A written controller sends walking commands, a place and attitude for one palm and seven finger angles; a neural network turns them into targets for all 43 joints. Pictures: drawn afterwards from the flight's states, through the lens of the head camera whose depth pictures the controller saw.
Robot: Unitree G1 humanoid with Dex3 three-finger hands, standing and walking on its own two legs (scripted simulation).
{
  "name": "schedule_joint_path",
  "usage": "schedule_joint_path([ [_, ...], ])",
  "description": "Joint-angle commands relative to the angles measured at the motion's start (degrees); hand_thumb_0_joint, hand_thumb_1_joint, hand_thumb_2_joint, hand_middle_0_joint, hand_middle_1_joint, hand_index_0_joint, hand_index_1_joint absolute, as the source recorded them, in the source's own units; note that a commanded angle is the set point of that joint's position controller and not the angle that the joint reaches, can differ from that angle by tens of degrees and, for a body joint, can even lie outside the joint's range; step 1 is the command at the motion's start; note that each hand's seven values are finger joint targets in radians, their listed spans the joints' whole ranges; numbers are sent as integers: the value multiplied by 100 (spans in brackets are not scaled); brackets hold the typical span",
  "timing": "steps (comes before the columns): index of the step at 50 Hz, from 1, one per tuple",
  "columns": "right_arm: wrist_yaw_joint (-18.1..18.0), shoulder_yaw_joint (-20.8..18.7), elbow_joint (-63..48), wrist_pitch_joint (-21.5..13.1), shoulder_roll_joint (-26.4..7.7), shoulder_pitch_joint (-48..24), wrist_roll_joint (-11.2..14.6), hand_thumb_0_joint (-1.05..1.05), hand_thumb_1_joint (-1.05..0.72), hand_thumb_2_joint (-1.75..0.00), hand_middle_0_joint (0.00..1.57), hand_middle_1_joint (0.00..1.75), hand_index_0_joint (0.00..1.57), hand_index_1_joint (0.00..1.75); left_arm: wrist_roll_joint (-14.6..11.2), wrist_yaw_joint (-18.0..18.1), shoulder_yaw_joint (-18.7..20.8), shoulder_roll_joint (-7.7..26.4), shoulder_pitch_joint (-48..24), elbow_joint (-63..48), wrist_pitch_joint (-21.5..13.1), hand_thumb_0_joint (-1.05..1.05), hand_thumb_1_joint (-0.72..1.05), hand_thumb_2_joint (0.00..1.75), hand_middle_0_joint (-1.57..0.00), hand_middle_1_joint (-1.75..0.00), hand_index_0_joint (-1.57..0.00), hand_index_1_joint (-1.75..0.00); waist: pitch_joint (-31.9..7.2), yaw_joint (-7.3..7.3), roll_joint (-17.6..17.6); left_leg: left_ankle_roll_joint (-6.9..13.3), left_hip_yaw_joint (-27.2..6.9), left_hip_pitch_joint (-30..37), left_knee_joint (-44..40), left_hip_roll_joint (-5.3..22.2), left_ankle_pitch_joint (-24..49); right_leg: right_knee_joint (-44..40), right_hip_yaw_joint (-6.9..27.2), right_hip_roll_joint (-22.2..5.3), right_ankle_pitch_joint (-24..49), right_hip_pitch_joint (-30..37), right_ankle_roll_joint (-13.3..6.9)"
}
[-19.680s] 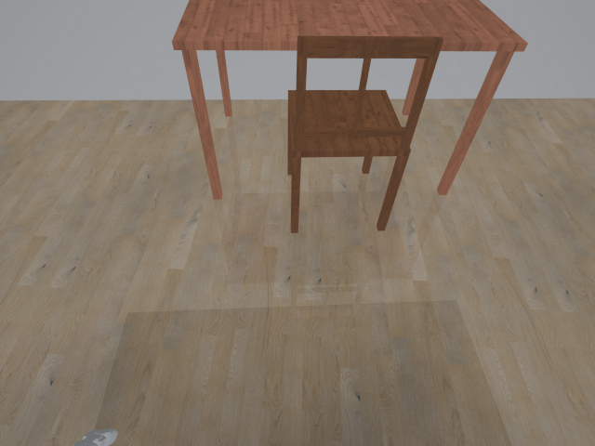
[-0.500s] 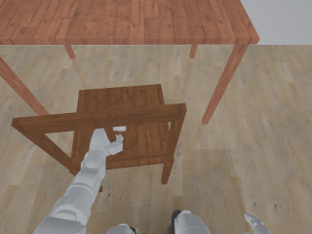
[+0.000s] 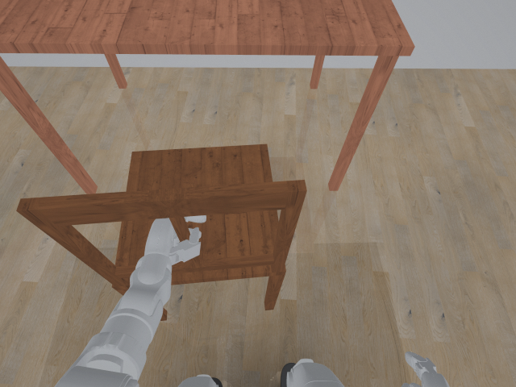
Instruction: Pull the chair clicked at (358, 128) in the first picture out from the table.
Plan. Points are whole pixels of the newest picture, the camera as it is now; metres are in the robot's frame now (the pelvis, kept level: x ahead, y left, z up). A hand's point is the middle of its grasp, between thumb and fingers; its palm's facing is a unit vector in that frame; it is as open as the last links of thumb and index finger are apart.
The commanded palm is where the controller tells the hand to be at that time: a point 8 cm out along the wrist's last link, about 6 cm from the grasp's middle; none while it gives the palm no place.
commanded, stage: step backward, pulling the chair out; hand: left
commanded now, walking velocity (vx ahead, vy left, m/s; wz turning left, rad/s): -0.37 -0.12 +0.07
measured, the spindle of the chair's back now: (187, 242) +0.37 +0.14 -0.10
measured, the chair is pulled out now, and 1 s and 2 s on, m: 0.32 0.62 0.69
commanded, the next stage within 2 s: stop walking, hand still on the chair in 0.70 s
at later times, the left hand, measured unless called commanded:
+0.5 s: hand (190, 332) +0.20 +0.11 -0.06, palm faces -0.04 -0.99 -0.14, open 4.9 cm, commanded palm +0.19 +0.16 -0.06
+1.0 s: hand out of the picture +0.05 +0.09 -0.06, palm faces +0.00 -0.99 -0.15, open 4.9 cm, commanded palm +0.03 +0.14 -0.04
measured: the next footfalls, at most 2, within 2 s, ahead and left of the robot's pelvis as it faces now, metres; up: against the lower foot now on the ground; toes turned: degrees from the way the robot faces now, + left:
right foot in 0.10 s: +0.01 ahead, -0.14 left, +0.00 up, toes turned -2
left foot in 0.40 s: -0.09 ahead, +0.12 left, +0.00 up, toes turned +2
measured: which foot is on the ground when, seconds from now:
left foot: down 0.00-0.18, up 0.20-0.38, down 0.40-0.72, up 0.74-0.94, down 0.96-1.00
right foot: up 0.00-0.08, down 0.10-0.44, up 0.46-0.68, down 0.70-1.00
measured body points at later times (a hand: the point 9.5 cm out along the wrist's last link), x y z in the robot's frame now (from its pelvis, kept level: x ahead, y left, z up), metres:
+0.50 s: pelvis -0.14 +0.00 +0.00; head -0.07 +0.00 +0.45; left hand +0.20 +0.16 -0.05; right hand -0.03 -0.28 -0.11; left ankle -0.13 +0.12 -0.73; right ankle -0.07 -0.13 -0.72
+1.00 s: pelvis -0.27 -0.02 +0.00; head -0.21 -0.03 +0.45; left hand +0.05 +0.14 -0.04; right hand -0.17 -0.30 -0.12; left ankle -0.29 +0.10 -0.73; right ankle -0.21 -0.15 -0.73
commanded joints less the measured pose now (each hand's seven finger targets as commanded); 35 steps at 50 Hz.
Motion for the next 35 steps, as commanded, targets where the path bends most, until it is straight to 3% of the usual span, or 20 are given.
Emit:
schedule_joint_path([
  [1,154,-263,-461,-274,-595,203,-93,0,-90,-90,20,30,20,30,149,-36,20,455,-1531,-1267,-496,0,90,90,-50,-145,-50,-145,-2371,165,1323,860,-1350,1738,-348,1789,4766,200,198,56,-681,532,-126],
  [4,231,-304,-299,-358,-654,324,-42,0,-90,-90,20,30,20,30,279,-79,-73,404,-1763,-949,-609,0,90,90,-50,-145,-50,-145,-2596,83,1337,570,-958,2336,127,1496,5121,-877,185,18,536,800,-128],
  [6,200,-285,-258,-360,-696,242,-53,0,-90,-90,20,30,20,30,334,-96,96,687,-1742,-665,-658,0,90,90,-50,-145,-50,-145,-2353,117,1292,396,-722,1621,132,1274,4421,-1055,187,-121,1665,1239,-140],
  [7,191,-307,-280,-314,-676,356,-5,0,-90,-90,20,30,20,30,309,-80,169,829,-1673,-697,-677,0,90,90,-50,-145,-50,-145,-2695,41,1021,243,-448,1499,172,1086,3976,-1089,354,-279,2861,1704,-145],
  [8,132,-359,-297,-313,-638,341,82,0,-90,-90,20,30,20,30,226,-56,368,1071,-1627,-591,-699,0,90,90,-50,-145,-50,-145,-2979,20,100,59,-164,1062,408,788,2888,-1035,574,-574,3892,2251,-221],
  [9,68,-347,-395,-320,-582,178,139,0,-90,-90,20,30,20,30,187,-71,428,1182,-1586,-520,-719,0,90,90,-50,-145,-50,-145,-2940,51,-550,-124,25,387,935,360,539,-1054,948,-1141,4371,2407,-453],
  [10,35,-302,-482,-332,-562,-120,167,0,-90,-90,20,30,20,30,179,-84,475,1241,-1428,-414,-681,0,90,90,-50,-145,-50,-145,-2724,220,-651,-150,-128,-104,1612,51,-1105,-1279,1256,-1617,4075,2074,-674],
  [12,10,-175,-383,-368,-555,-207,89,0,-90,-90,20,30,20,30,167,-42,505,1166,-1106,-230,-502,0,90,90,-50,-145,-50,-145,-2502,351,-254,-172,-586,-455,2054,35,-1525,-1212,1360,-1954,3662,1941,-1059],
  [16,-66,-77,-303,-368,-620,-74,101,0,-90,-90,20,30,20,30,147,-3,440,1007,-1006,-253,-284,0,90,90,-50,-145,-50,-145,-2440,274,-743,-175,-459,-207,985,48,-1210,-1016,815,-1659,4123,2277,-793],
  [19,-134,-88,-336,-317,-681,131,93,0,-90,-90,20,30,20,30,94,-34,84,647,-1179,-607,-214,0,90,90,-50,-145,-50,-145,-2539,177,-756,-76,-213,392,-522,241,-129,-907,542,-1256,3242,2187,-448],
  [20,-151,-129,-398,-281,-757,157,94,0,-90,-90,20,30,20,30,71,-44,-9,585,-1266,-750,-208,0,90,90,-50,-145,-50,-145,-2498,160,-503,63,-355,661,-1000,523,1047,-762,326,-877,2612,1949,-203],
  [21,-137,-210,-520,-221,-910,98,106,0,-90,-90,20,30,20,30,52,-62,-132,538,-1341,-918,-196,0,90,90,-50,-145,-50,-145,-2301,211,245,257,-693,884,-1080,962,1934,-592,113,-393,1789,1552,5],
  [22,-61,-136,-667,-200,-748,-42,-10,0,-90,-90,20,30,20,30,50,-99,-310,267,-1593,-1276,-280,0,90,90,-50,-145,-50,-145,-2347,226,1482,510,-1031,662,-1351,1370,2214,257,-52,-145,598,1409,55],
  [23,-2,-125,-683,-202,-654,-177,-118,0,-90,-90,20,30,20,30,103,-93,-298,265,-1799,-1410,-305,0,90,90,-50,-145,-50,-145,-2194,253,2128,756,-1452,424,-1470,1706,2489,1177,39,-23,-855,1017,-2],
  [24,56,-139,-590,-231,-559,-141,-146,0,-90,-90,20,30,20,30,115,-58,-207,242,-1773,-1227,-300,0,90,90,-50,-145,-50,-145,-2102,284,1945,962,-1573,553,-1292,1864,3064,1733,184,37,-1350,652,-77],
  [26,148,-247,-372,-309,-609,207,-79,0,-90,-90,20,30,20,30,70,-50,-156,225,-1910,-1024,-378,0,90,90,-50,-145,-50,-145,-2288,210,976,1009,-1462,1914,-492,1875,4890,1037,215,103,-1333,96,-102],
  [28,239,-304,-234,-414,-669,361,-69,0,-90,-90,20,30,20,30,176,-65,-233,146,-2063,-766,-455,0,90,90,-50,-145,-50,-145,-2367,110,1146,863,-1281,2710,-265,1700,5262,222,206,131,-1034,-15,-65],
  [32,257,-281,-122,-468,-691,404,-59,0,-90,-90,20,30,20,30,212,-149,-79,407,-1848,-317,-570,0,90,90,-50,-145,-50,-145,-2368,145,1586,737,-1158,2420,-147,1486,4302,-906,203,155,-426,553,-64],
  [34,239,-246,-203,-449,-681,232,8,0,-90,-90,20,30,20,30,222,-187,128,683,-1589,-248,-610,0,90,90,-50,-145,-50,-145,-2438,247,1212,495,-828,1588,60,1156,3179,-1616,224,-15,1058,1428,-72],
  [35,211,-209,-275,-425,-586,138,66,0,-90,-90,20,30,20,30,239,-189,174,835,-1491,-258,-630,0,90,90,-50,-145,-50,-145,-2518,222,646,231,-331,960,247,830,2274,-1561,478,-460,2284,1993,-140],
])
